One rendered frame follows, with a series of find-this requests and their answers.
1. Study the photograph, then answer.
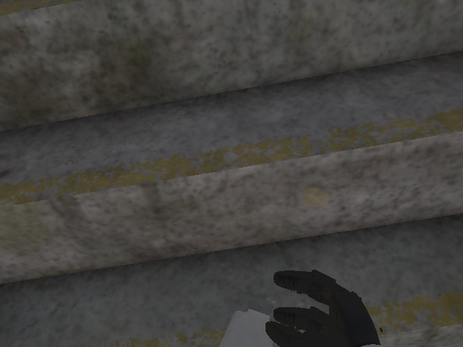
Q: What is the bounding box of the right robot hand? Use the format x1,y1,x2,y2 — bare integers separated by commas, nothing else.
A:
266,270,383,347

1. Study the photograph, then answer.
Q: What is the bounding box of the left robot shin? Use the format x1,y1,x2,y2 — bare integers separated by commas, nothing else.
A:
227,311,243,329

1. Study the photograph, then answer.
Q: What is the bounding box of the left robot thigh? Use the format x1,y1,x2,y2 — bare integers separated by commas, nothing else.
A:
218,309,280,347

